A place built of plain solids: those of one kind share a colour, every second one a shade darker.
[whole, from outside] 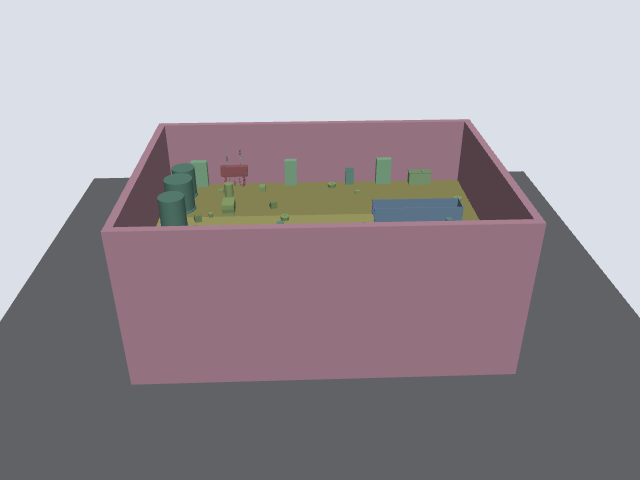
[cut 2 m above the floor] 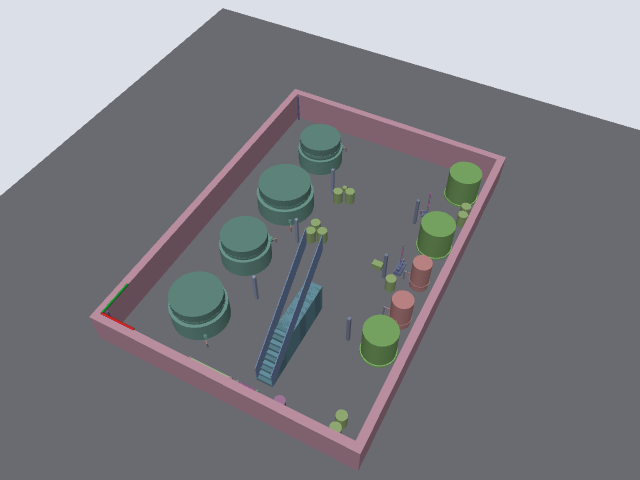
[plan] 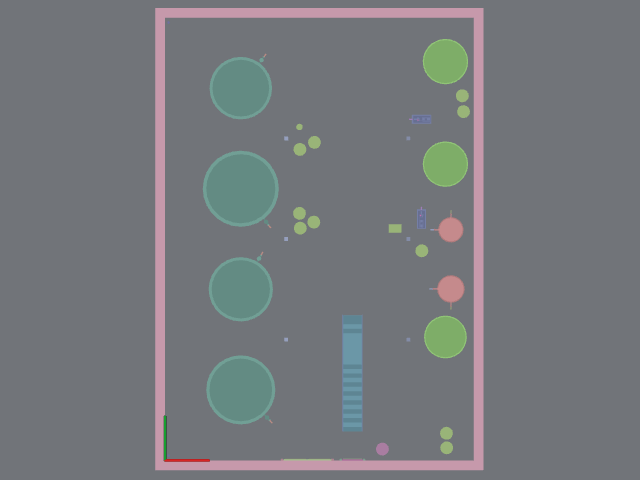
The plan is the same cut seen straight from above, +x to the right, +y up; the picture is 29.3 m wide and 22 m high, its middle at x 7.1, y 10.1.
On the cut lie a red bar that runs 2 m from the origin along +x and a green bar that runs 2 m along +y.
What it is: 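The still house of a malt distillery; one whitewashed hall 14.2 x 20.3 m, 9.5 m high, 4 copper pot stills in a row, an operating floor 5.18 m up, one steep steel stair free in the room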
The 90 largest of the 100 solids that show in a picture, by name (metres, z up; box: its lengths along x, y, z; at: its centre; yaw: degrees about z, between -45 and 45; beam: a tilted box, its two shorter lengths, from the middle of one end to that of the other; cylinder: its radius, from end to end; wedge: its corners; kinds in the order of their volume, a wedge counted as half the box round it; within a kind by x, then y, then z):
{
 "wall_1": {"box": [0.45, 21.19, 9.59], "at": [-0.23, 10.14, 4.75]},
 "wall_2": {"box": [15.05, 0.45, 9.59], "at": [7.08, -0.23, 4.75]},
 "wall_3": {"box": [15.05, 0.45, 9.59], "at": [7.08, 20.52, 4.75]},
 "wall_4": {"box": [0.45, 21.19, 9.59], "at": [14.38, 10.14, 4.75]},
 "still_1": {"cylinder": 1.58, "from": [3.47, 3.23, -0.05], "to": [3.47, 3.23, 1.21]},
 "still_2": {"cylinder": 1.44, "from": [3.47, 3.23, 1.36], "to": [3.47, 3.23, 1.5]},
 "still_3": {"cylinder": 1.44, "from": [3.47, 3.23, 1.5], "to": [3.47, 3.23, 3.83]},
 "still_4": {"cylinder": 1.47, "from": [3.47, 7.84, -0.05], "to": [3.47, 7.84, 1.24]},
 "still_5": {"cylinder": 1.3, "from": [3.47, 7.84, 1.23], "to": [3.47, 7.84, 1.4]},
 "still_6": {"cylinder": 1.34, "from": [3.47, 7.84, 1.4], "to": [3.47, 7.84, 1.5]},
 "still_7": {"cylinder": 1.34, "from": [3.47, 7.84, 1.5], "to": [3.47, 7.84, 3.83]},
 "still_8": {"cylinder": 1.74, "from": [3.47, 12.45, -0.05], "to": [3.47, 12.45, 1.21]},
 "still_9": {"cylinder": 1.59, "from": [3.47, 12.45, 1.35], "to": [3.47, 12.45, 1.5]},
 "still_10": {"cylinder": 1.58, "from": [3.47, 12.45, 1.5], "to": [3.47, 12.45, 3.83]},
 "still_11": {"cylinder": 1.43, "from": [3.47, 17.06, -0.05], "to": [3.47, 17.06, 1.14]},
 "still_12": {"cylinder": 1.27, "from": [3.47, 17.06, 1.13], "to": [3.47, 17.06, 1.31]},
 "still_13": {"cylinder": 1.32, "from": [3.47, 17.06, 1.31], "to": [3.47, 17.06, 1.5]},
 "still_14": {"cylinder": 1.3, "from": [3.47, 17.06, 1.5], "to": [3.47, 17.06, 3.83]},
 "upper_floor_1": {"box": [1.19, 1.23, 0.3], "at": [8.59, 0.6, 5.03]},
 "upper_floor_2": {"box": [1.19, 13.65, 0.3], "at": [8.59, 13.47, 5.03]},
 "upper_floor_3": {"box": [4.99, 20.31, 0.3], "at": [11.66, 10.14, 5.03]},
 "stair_steps_1": {"box": [0.93, 0.61, 0.24], "at": [8.59, 1.63, 0.07]},
 "stair_steps_2": {"box": [0.93, 0.61, 0.43], "at": [8.59, 1.83, 0.17]},
 "stair_steps_3": {"box": [0.93, 0.61, 0.63], "at": [8.59, 2.04, 0.26]},
 "stair_steps_4": {"box": [0.93, 0.61, 0.82], "at": [8.59, 2.24, 0.36]},
 "stair_steps_5": {"box": [0.93, 0.61, 1.01], "at": [8.59, 2.45, 0.46]},
 "stair_steps_6": {"box": [0.93, 0.61, 1.2], "at": [8.59, 2.65, 0.55]},
 "stair_steps_7": {"box": [0.93, 0.61, 1.39], "at": [8.59, 2.86, 0.65]},
 "stair_steps_8": {"box": [0.93, 0.61, 1.59], "at": [8.59, 3.06, 0.74]},
 "stair_steps_9": {"box": [0.93, 0.61, 1.78], "at": [8.59, 3.27, 0.84]},
 "stair_steps_10": {"box": [0.93, 0.61, 1.97], "at": [8.59, 3.47, 0.94]},
 "stair_steps_11": {"box": [0.93, 0.61, 2.16], "at": [8.59, 3.68, 1.03]},
 "stair_steps_12": {"box": [0.93, 0.61, 2.35], "at": [8.59, 3.88, 1.13]},
 "stair_steps_13": {"box": [0.93, 0.61, 2.55], "at": [8.59, 4.09, 1.22]},
 "stair_steps_14": {"box": [0.93, 0.61, 2.74], "at": [8.59, 4.29, 1.32]},
 "stair_steps_15": {"box": [0.93, 0.61, 2.93], "at": [8.59, 4.5, 1.42]},
 "stair_steps_16": {"box": [0.93, 0.61, 3.12], "at": [8.59, 4.7, 1.51]},
 "stair_steps_17": {"box": [0.93, 0.61, 3.31], "at": [8.59, 4.91, 1.61]},
 "stair_steps_18": {"box": [0.93, 0.61, 3.51], "at": [8.59, 5.11, 1.7]},
 "stair_steps_19": {"box": [0.93, 0.61, 3.89], "at": [8.59, 5.52, 1.9]},
 "stair_steps_20": {"box": [0.93, 0.61, 4.27], "at": [8.59, 5.93, 2.09]},
 "stair_steps_21": {"box": [0.93, 0.61, 4.47], "at": [8.59, 6.14, 2.18]},
 "stair_steps_22": {"box": [0.93, 0.61, 4.66], "at": [8.59, 6.34, 2.28]},
 "stair_steps_23": {"box": [0.93, 0.4, 4.85], "at": [8.59, 6.44, 2.38]},
 "stair_steps_24": {"box": [0.93, 0.21, 5.04], "at": [8.59, 6.55, 2.47]},
 "receiver_1": {"cylinder": 0.98, "from": [12.85, 5.65, -0.05], "to": [12.85, 5.65, 0.14]},
 "receiver_2": {"cylinder": 0.92, "from": [12.85, 5.65, 0.14], "to": [12.85, 5.65, 2.43]},
 "receiver_3": {"cylinder": 1.04, "from": [12.85, 13.58, -0.05], "to": [12.85, 13.58, 0.14]},
 "receiver_4": {"cylinder": 0.98, "from": [12.85, 13.58, 0.14], "to": [12.85, 13.58, 2.46]},
 "receiver_5": {"cylinder": 1.04, "from": [12.85, 18.28, -0.05], "to": [12.85, 18.28, 0.14]},
 "receiver_6": {"cylinder": 0.98, "from": [12.85, 18.28, 0.14], "to": [12.85, 18.28, 2.55]},
 "charger_1": {"cylinder": 0.79, "from": [7.72, 19.09, 5.32], "to": [7.72, 19.09, 7.36]},
 "charger_2": {"cylinder": 0.9, "from": [10.41, 19.09, 5.32], "to": [10.41, 19.09, 7.3]},
 "charger_3": {"cylinder": 0.75, "from": [12.48, 19.09, 5.32], "to": [12.48, 19.09, 7.18]},
 "condenser_1": {"cylinder": 0.58, "from": [13.1, 7.86, 0.5], "to": [13.1, 7.86, 3.58]},
 "condenser_2": {"cylinder": 0.52, "from": [13.1, 10.57, -0.05], "to": [13.1, 10.57, 0.45]},
 "condenser_3": {"cylinder": 0.53, "from": [13.1, 10.57, 0.5], "to": [13.1, 10.57, 3.58]},
 "piece_1": {"cylinder": 0.29, "from": [6.16, 11.32, -0.05], "to": [6.16, 11.32, 0.88]},
 "piece_2": {"cylinder": 0.29, "from": [6.18, 14.25, -0.05], "to": [6.18, 14.25, 0.88]},
 "piece_3": {"cylinder": 0.29, "from": [6.2, 10.64, -0.05], "to": [6.2, 10.64, 0.88]},
 "piece_4": {"cylinder": 0.29, "from": [6.82, 10.92, -0.05], "to": [6.82, 10.92, 0.88]},
 "piece_5": {"cylinder": 0.29, "from": [6.85, 14.58, -0.05], "to": [6.85, 14.58, 0.88]},
 "piece_6": {"box": [1.16, 0.77, 0.27], "at": [9.91, 15.94, 5.46]},
 "piece_7": {"box": [1.16, 0.77, 0.29], "at": [9.91, 15.94, 5.74]},
 "piece_8": {"box": [0.59, 0.39, 0.41], "at": [10.55, 10.63, 0.15]},
 "piece_9": {"cylinder": 0.29, "from": [11.77, 9.61, -0.05], "to": [11.77, 9.61, 0.88]},
 "piece_10": {"cylinder": 0.29, "from": [12.26, 16.13, 5.13], "to": [12.26, 16.13, 6.06]},
 "piece_11": {"cylinder": 0.29, "from": [12.9, 1.24, -0.05], "to": [12.9, 1.24, 0.88]},
 "piece_12": {"cylinder": 0.29, "from": [12.91, 0.58, -0.05], "to": [12.91, 0.58, 0.88]},
 "piece_13": {"box": [0.59, 0.39, 0.41], "at": [12.96, 13.9, 5.34]},
 "piece_14": {"cylinder": 0.29, "from": [13.62, 16.71, -0.05], "to": [13.62, 16.71, 0.88]},
 "piece_15": {"cylinder": 0.29, "from": [13.68, 15.98, -0.05], "to": [13.68, 15.98, 0.88]},
 "cabinet_1": {"box": [0.42, 1.04, 1.9], "at": [13.88, 5.42, 6.08]},
 "cabinet_2": {"box": [0.42, 0.84, 1.9], "at": [13.88, 11.91, 6.08]},
 "cabinet_3": {"box": [0.42, 1.09, 1.9], "at": [13.88, 18.23, 6.08]},
 "stair_rail_1": {"wedge": [[8.12, 1.32, -0.05], [8.12, 1.32, 1.16], [8.12, 6.67, 4.96], [8.12, 6.67, 6.17], [8.16, 1.32, -0.05], [8.16, 1.32, 1.16], [8.16, 6.67, 4.96], [8.16, 6.67, 6.17]]},
 "stair_rail_2": {"wedge": [[9.01, 1.32, -0.05], [9.01, 1.32, 1.16], [9.01, 6.67, 4.96], [9.01, 6.67, 6.17], [9.05, 1.32, -0.05], [9.05, 1.32, 1.16], [9.05, 6.67, 4.96], [9.05, 6.67, 6.17]]},
 "column_1": {"box": [0.18, 0.18, 4.57], "at": [5.55, 5.54, 2.24]},
 "column_2": {"box": [0.18, 0.18, 4.57], "at": [5.55, 10.14, 2.24]},
 "column_3": {"box": [0.18, 0.18, 4.57], "at": [5.55, 14.76, 2.24]},
 "column_4": {"box": [0.18, 0.18, 4.57], "at": [11.15, 5.54, 2.24]},
 "column_5": {"box": [0.18, 0.18, 4.57], "at": [11.15, 10.14, 2.24]},
 "column_6": {"box": [0.18, 0.18, 4.57], "at": [11.15, 14.76, 2.24]},
 "bench_1": {"box": [0.6, 1.51, 0.89], "at": [13.76, 2.86, 5.58]},
 "well_rail_1": {"box": [0.04, 5.57, 1.05], "at": [7.96, 3.94, 5.66]},
 "well_rail_2": {"box": [0.04, 5.57, 1.05], "at": [9.21, 3.94, 5.66]},
 "safe_1": {"box": [0.39, 1.84, 0.62], "at": [13.82, 15.84, 6.36]},
 "loading_door_leaves_1": {"box": [2.2, 0.07, 2.75], "at": [6.52, 0.01, 1.32]},
 "foot_1": {"cylinder": 0.29, "from": [9.96, 0.52, -0.05], "to": [9.96, 0.52, 0.88]},
 "desk_1": {"box": [0.4, 0.56, 1.08], "at": [13.86, 7.79, 5.68]}
}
